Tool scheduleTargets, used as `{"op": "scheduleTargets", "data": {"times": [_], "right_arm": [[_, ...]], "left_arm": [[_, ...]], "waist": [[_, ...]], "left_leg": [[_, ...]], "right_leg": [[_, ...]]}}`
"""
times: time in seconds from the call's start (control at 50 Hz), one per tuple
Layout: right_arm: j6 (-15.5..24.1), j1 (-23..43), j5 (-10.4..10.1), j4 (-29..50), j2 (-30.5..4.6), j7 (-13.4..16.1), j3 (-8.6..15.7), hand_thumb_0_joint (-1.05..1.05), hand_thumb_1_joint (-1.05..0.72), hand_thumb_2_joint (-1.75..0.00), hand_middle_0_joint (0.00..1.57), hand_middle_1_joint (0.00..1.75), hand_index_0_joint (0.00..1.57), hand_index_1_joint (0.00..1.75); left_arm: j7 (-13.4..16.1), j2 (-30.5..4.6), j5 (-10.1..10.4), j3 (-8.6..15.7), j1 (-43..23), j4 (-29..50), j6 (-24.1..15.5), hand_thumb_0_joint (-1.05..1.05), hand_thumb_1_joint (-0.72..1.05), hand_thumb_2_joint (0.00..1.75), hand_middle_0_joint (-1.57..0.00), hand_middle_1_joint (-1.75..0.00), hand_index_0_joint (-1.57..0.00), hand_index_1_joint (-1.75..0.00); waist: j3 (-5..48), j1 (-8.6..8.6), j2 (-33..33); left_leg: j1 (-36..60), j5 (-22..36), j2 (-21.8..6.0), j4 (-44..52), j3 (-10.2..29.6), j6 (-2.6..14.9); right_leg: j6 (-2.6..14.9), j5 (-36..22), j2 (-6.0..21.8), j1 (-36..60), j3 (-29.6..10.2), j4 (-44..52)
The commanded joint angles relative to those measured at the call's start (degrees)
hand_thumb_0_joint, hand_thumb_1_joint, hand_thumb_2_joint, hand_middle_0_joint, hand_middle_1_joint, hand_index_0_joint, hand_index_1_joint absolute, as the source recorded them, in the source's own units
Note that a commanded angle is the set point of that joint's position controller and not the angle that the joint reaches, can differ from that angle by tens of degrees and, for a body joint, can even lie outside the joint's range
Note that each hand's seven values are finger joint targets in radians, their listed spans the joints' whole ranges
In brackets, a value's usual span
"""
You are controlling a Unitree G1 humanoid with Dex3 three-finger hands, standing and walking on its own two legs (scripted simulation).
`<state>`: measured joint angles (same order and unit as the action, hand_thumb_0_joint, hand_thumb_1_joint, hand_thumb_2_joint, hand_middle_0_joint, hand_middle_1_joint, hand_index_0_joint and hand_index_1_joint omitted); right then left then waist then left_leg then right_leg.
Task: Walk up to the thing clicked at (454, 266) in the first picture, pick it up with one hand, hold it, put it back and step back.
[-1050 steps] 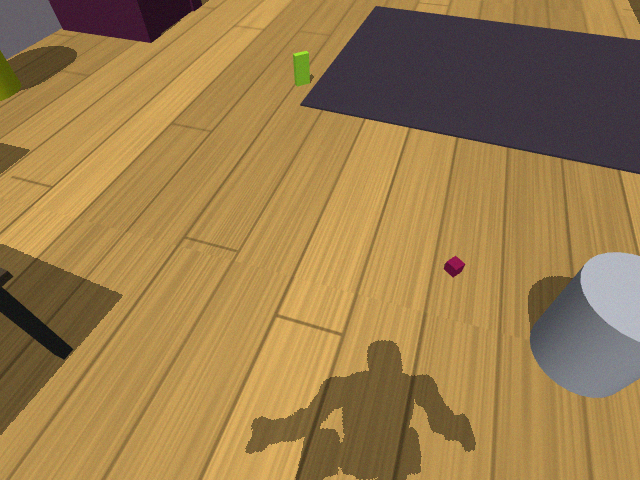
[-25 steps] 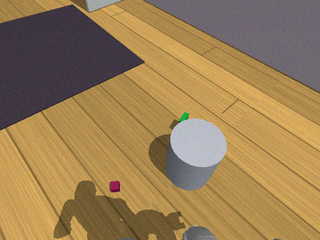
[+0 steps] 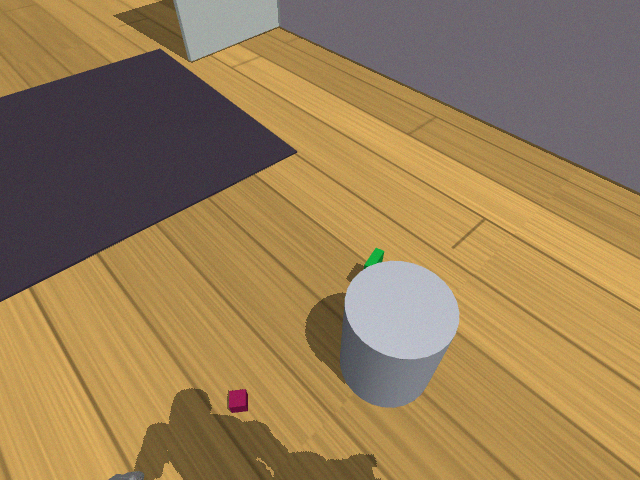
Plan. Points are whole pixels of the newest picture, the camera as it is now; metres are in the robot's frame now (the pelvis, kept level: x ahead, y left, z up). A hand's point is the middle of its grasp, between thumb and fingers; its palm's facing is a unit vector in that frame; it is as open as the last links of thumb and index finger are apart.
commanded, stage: walk up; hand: left
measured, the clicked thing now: (238, 401) +0.47 +0.26 -0.75
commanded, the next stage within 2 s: stand in 1.06 s
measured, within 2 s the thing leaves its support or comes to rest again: neither
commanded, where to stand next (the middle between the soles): +0.09 +0.00 m, yaw +2 degrees
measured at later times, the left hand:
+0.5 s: hand out of the picture +0.08 +0.25 -0.15, palm faces +0.01 -0.94 -0.33, open 7.4 cm
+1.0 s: hand out of the picture +0.10 +0.25 -0.15, palm faces +0.01 -0.95 -0.32, open 7.4 cm
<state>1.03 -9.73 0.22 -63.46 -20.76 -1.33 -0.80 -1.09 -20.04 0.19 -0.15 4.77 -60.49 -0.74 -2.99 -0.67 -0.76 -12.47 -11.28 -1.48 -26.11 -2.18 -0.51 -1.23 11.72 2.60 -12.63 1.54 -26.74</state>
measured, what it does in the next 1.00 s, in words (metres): stands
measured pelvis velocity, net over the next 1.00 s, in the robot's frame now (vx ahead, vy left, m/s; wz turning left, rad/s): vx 0.03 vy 0.00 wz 0.03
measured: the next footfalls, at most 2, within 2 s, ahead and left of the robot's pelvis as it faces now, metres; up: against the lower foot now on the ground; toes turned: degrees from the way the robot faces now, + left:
none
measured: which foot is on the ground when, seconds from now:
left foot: down 0.00-1.00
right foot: down 0.00-1.00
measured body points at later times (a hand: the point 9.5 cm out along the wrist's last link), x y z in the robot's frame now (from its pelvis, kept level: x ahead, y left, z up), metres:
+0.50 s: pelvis +0.02 +0.00 +0.01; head +0.02 +0.00 +0.46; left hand +0.08 +0.30 -0.12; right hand +0.12 -0.30 -0.12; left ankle +0.03 +0.13 -0.74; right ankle +0.03 -0.13 -0.74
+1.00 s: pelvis +0.03 +0.00 +0.01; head +0.03 +0.00 +0.46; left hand +0.10 +0.30 -0.13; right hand +0.11 -0.30 -0.12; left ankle +0.03 +0.13 -0.74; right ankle +0.03 -0.13 -0.74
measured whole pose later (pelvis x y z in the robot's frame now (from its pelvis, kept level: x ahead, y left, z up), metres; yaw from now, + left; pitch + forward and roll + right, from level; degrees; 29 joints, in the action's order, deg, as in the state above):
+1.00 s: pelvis +0.03 +0.00 +0.01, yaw +2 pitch -2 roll +0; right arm 0.3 -5.0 0.2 -66.8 -20.2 -0.5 0.2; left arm -0.7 -19.4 -0.5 0.7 4.5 -66.1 -0.3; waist -2.4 -0.3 -0.1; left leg -7.4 -9.4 -1.3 -18.7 -0.6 -0.9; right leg -1.3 10.0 2.6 -6.4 3.5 -18.5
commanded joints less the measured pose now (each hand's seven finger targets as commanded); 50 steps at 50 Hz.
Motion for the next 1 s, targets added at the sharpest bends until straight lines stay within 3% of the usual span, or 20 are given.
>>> {"op": "scheduleTargets", "data": {"times": [0.0,0.16,0.24,0.44,0.64,0.98], "right_arm": [[2.19,4.50,0.07,2.66,-12.67,1.25,2.68,0.00,-0.90,-0.90,0.20,0.30,0.20,0.30],[1.63,6.05,-0.07,1.45,-12.14,1.44,2.92,0.00,-0.90,-0.90,0.20,0.30,0.20,0.30],[1.29,6.48,-0.03,0.76,-12.24,1.48,3.09,0.00,-0.90,-0.90,0.20,0.30,0.20,0.30],[0.93,7.94,-0.17,0.25,-12.03,1.38,3.23,0.00,-0.90,-0.90,0.20,0.30,0.20,0.30],[0.82,8.21,-0.09,0.05,-11.44,1.47,3.04,0.00,-0.90,-0.90,0.20,0.30,0.20,0.30],[0.75,7.28,0.10,0.44,-11.21,1.63,3.11,0.00,-0.90,-0.90,0.20,0.30,0.20,0.30]], "left_arm": [[0.86,-12.21,0.25,2.90,-1.84,1.21,-1.02,0.00,0.90,0.90,-0.20,-0.30,-0.20,-0.30],[0.84,-11.87,-0.02,2.50,-3.01,-1.17,-0.91,0.00,0.90,0.90,-0.20,-0.30,-0.20,-0.30],[0.88,-11.98,-0.16,2.42,-4.17,-1.86,-0.91,0.00,0.90,0.90,-0.20,-0.30,-0.20,-0.30],[0.96,-11.75,-0.48,2.61,-3.37,-3.25,-1.06,0.00,0.90,0.90,-0.20,-0.30,-0.20,-0.30],[1.15,-11.75,-0.62,2.92,-2.69,-3.03,-1.04,0.00,0.90,0.90,-0.20,-0.30,-0.20,-0.30],[1.20,-11.53,-0.73,3.33,-2.93,-2.32,-0.68,0.00,0.90,0.90,-0.20,-0.30,-0.20,-0.30]], "waist": [[5.31,1.76,3.23],[5.90,1.01,2.55],[5.30,0.44,1.59],[4.40,0.47,0.08],[6.03,0.90,0.19],[4.26,0.75,0.95]], "left_leg": [[-0.24,5.12,-6.90,8.67,8.04,2.11],[3.19,7.68,-6.60,8.22,6.75,1.87],[3.42,6.33,-6.33,9.06,6.63,1.67],[5.24,5.94,-6.06,9.86,6.92,1.58],[5.87,8.92,-5.97,9.61,6.56,1.43],[4.48,8.64,-5.73,10.43,6.54,1.26]], "right_leg": [[3.04,-4.31,4.57,6.07,-4.88,6.26],[2.50,-5.97,5.10,6.29,-4.39,9.22],[2.17,-5.89,5.25,5.80,-4.33,10.14],[1.68,-3.89,5.20,4.95,-3.76,12.07],[1.49,-7.56,5.65,7.15,-3.47,11.69],[1.45,-6.87,5.26,7.52,-2.99,11.56]]}}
